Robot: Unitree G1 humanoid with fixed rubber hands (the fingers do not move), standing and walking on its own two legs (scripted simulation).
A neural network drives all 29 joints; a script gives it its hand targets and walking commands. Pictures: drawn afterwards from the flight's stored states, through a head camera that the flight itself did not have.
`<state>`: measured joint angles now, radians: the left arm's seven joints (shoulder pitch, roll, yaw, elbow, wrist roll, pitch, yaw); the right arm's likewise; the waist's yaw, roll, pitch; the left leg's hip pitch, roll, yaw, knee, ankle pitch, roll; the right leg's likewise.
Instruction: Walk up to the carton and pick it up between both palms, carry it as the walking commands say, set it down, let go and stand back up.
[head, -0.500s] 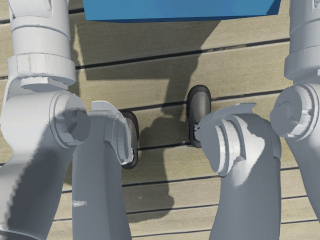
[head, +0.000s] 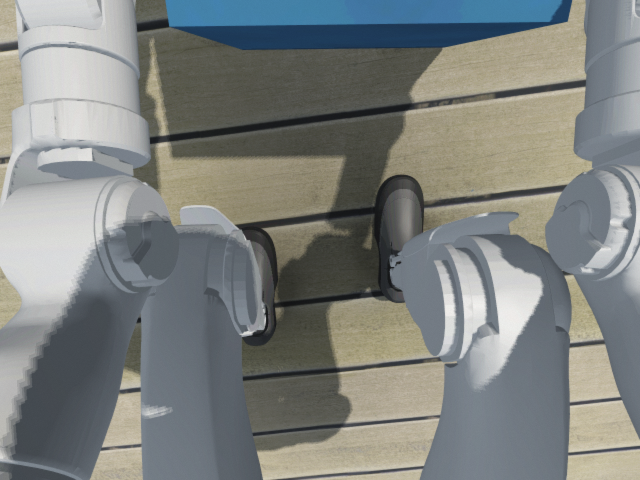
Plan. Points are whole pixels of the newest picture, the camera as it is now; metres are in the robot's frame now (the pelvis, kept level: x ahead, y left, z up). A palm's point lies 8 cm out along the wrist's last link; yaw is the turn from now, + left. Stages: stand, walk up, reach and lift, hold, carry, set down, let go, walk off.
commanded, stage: set down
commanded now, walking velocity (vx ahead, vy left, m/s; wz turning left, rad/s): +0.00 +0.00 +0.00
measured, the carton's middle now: out of the picture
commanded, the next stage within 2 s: none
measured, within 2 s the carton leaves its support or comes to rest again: neither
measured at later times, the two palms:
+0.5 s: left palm out of the picture +0.58 +0.14 -0.17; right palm out of the picture +0.56 -0.22 -0.18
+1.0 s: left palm out of the picture +0.58 +0.15 -0.18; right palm out of the picture +0.55 -0.23 -0.19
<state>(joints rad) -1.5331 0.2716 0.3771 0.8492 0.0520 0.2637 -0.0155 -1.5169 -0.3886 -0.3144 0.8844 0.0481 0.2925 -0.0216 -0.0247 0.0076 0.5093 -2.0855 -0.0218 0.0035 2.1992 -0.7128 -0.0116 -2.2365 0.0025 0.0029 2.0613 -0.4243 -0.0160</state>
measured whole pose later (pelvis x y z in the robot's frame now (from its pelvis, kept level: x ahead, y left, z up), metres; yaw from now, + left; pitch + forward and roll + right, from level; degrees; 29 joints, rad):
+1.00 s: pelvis +0.00 +0.00 -0.01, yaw +0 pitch +33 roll +1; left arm -1.61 0.34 0.23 1.09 -0.07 0.16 0.08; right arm -1.52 -0.42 -0.28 1.07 0.10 0.13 -0.09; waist -0.02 0.01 0.52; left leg -2.09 -0.03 0.00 2.24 -0.73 -0.01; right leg -2.24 0.00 0.00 2.10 -0.44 -0.02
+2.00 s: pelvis -0.01 +0.01 +0.08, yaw -1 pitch +32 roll -1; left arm -1.53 0.47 0.21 0.68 -0.13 0.44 0.07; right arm -1.52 -0.56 -0.27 0.76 0.17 0.40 -0.07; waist -0.02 0.01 0.52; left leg -1.86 -0.03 -0.01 1.95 -0.65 0.00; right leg -1.97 -0.01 0.00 1.81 -0.41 0.00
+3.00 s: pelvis +0.01 +0.01 +0.27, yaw +0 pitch +21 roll +0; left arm -0.99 0.48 0.17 0.46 -0.13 0.45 0.03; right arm -0.98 -0.52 -0.22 0.48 0.16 0.42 0.02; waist -0.03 0.02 0.52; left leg -1.14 -0.03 -0.02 1.19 -0.42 0.00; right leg -1.21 -0.01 0.00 1.08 -0.24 0.00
